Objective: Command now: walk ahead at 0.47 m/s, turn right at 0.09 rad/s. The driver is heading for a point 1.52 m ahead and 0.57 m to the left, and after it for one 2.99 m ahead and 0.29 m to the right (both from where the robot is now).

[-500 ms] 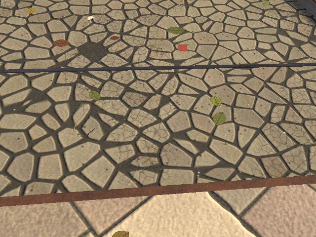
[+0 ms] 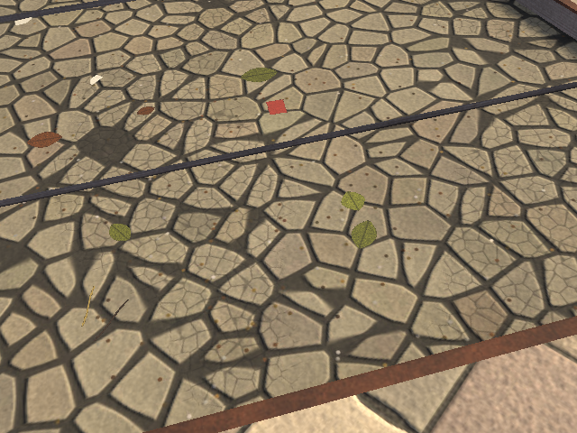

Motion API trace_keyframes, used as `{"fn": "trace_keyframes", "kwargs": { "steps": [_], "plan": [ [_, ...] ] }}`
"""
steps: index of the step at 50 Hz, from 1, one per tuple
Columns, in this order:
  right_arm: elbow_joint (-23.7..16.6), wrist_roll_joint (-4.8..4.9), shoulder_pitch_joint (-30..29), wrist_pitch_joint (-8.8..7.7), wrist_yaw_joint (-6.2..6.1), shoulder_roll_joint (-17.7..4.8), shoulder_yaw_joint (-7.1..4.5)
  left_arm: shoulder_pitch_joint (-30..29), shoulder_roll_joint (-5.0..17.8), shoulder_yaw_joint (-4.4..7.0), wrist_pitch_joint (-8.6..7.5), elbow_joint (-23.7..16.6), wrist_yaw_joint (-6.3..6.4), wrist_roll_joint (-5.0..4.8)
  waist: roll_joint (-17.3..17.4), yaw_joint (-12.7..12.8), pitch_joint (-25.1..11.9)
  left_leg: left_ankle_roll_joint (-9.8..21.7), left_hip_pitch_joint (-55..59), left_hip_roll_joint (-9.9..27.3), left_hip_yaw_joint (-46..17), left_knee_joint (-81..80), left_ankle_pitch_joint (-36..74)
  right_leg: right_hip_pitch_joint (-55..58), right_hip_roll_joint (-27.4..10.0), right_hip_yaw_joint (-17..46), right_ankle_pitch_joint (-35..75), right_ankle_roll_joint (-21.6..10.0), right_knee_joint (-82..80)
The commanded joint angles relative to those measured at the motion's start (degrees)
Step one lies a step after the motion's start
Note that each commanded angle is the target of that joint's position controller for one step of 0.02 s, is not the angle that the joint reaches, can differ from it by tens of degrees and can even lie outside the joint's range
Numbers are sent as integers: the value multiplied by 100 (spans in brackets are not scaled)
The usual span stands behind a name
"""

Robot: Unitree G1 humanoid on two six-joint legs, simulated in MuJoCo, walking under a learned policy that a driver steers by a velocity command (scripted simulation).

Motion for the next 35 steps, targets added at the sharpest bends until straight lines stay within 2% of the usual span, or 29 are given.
{"fn": "trace_keyframes", "kwargs": {
  "steps": [1,4,8,10,11,12,13,14,15,16,17,18,19,21,23,26,28,30,31,32,33,34,35],
  "plan": [
    [-525,-4,-625,-39,-5,-290,-40,177,788,181,-114,-138,29,-25,-674,64,496,-125,-923,38,42,-391,503,114,-1457,850,2218,-760,-622],
    [-731,34,-1192,-57,14,-172,46,343,819,177,-138,7,36,0,-707,165,609,-43,-647,-78,149,-1241,932,75,-1422,653,2511,-702,-628],
    [-933,53,-1558,-80,-20,-211,71,542,961,191,-139,245,110,15,-644,173,736,297,-225,-288,257,-2063,897,492,-1668,614,3191,-620,-540],
    [-840,37,-1200,-105,-81,-269,39,404,1072,202,-124,290,145,43,-689,-41,497,537,486,-573,396,-2313,500,699,-1667,462,4639,-486,32],
    [-689,46,-687,-125,-134,-388,-20,350,1169,227,-111,313,157,83,-762,-269,167,649,1127,-775,438,-2361,242,763,-1631,400,5465,-393,702],
    [-378,42,253,-169,-192,-510,-94,272,1221,244,-73,326,163,100,-660,-688,-346,770,2219,-955,497,-2667,280,572,-1454,234,5677,-290,1852],
    [-115,-53,1245,-222,-269,-801,-192,327,1112,205,-72,271,154,62,-404,-1052,-976,1006,3761,-287,-211,-2795,42,-425,-1202,104,4237,-201,3436],
    [-85,-170,1639,-244,-308,-1526,-361,986,393,67,-93,96,79,-124,949,-712,-1857,1702,5437,1594,-3066,-3136,-629,-2416,-140,-129,163,84,5893],
    [-52,111,1413,-202,-240,-1315,-319,815,813,170,-101,158,70,20,670,-696,-1949,1857,5189,1770,-4598,-4102,-839,-3167,188,682,-1530,-10,6601],
    [-101,170,691,-196,-253,-1035,-254,290,915,215,-98,6,69,46,311,-396,-791,1690,4259,1583,-3568,-4170,-1236,-3592,-259,710,-1067,-63,6665],
    [-167,142,260,-225,-228,-614,-144,2,883,185,-128,-53,39,48,-66,-294,-262,1558,3409,1361,-2824,-4367,-869,-3481,-517,583,-625,-86,6293],
    [-123,128,114,-266,-217,-440,-84,-31,778,177,-88,-30,23,48,-86,-121,-1,1368,2882,1077,-2273,-4532,-490,-3247,-708,506,-479,-71,5938],
    [-55,151,57,-312,-226,-323,-38,126,703,158,10,14,6,106,31,78,127,1220,2406,839,-1827,-4676,-110,-2916,-845,470,-395,-4,5616],
    [88,133,233,-438,-209,-314,-27,221,565,135,171,104,-38,137,55,165,134,1223,2116,689,-1413,-4852,566,-2671,-887,347,-239,102,5347],
    [244,186,427,-502,-186,-462,-72,-150,525,128,239,-18,-49,99,13,185,314,1255,2135,621,-1093,-5050,861,-3042,-1021,267,157,213,4914],
    [393,245,701,-483,-192,-411,-48,-928,505,104,215,-258,-66,118,-26,37,441,1182,2459,398,-696,-5148,1294,-3546,-1136,82,963,356,3973],
    [463,280,813,-475,-210,-364,-16,-1364,428,65,152,-397,-107,125,-45,-74,475,1069,2494,227,-421,-5121,1701,-3379,-1085,-27,1578,372,3090],
    [538,292,906,-473,-236,-442,-13,-1819,345,19,118,-517,-138,92,10,-197,482,979,2601,144,-268,-5089,1919,-3102,-941,-195,1952,345,2370],
    [607,252,1023,-462,-241,-488,-26,-1878,333,6,145,-496,-141,105,97,-255,397,971,2650,168,-200,-5037,2247,-2835,-817,-346,1983,364,2448],
    [662,223,1127,-451,-238,-482,-13,-1978,370,4,157,-534,-132,100,109,-282,411,978,2836,237,-199,-4964,2406,-2851,-803,-336,1821,352,2395],
    [734,161,1240,-453,-267,-522,-29,-1755,523,68,145,-451,-128,145,204,-181,330,1046,3196,545,-346,-4725,2893,-2932,-953,-64,2180,232,2826],
    [737,151,1165,-427,-300,-510,-31,-1744,644,101,111,-466,-124,162,60,-103,357,1074,3538,624,-400,-4521,3036,-3205,-1021,110,1915,176,2713],
    [738,158,1179,-395,-338,-557,-45,-1820,695,124,75,-477,-117,174,-2,-140,359,1128,3812,687,-501,-4357,3128,-3297,-965,96,1561,128,2613]
  ]
}}
Keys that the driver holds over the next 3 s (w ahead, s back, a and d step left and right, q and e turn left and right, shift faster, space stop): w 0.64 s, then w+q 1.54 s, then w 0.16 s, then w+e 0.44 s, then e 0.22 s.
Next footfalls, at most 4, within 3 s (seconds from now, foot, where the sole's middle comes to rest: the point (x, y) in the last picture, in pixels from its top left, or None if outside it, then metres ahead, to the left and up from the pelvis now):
0.26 left None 0.32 0.11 -0.78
0.76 right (357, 408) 0.57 -0.09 -0.78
1.34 left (252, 332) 0.85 0.18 -0.92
1.76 right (272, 248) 1.16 0.14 -0.92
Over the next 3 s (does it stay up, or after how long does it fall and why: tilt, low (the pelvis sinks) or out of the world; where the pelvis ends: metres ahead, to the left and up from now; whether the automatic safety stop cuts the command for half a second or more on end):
stays up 1.35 0.60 -0.14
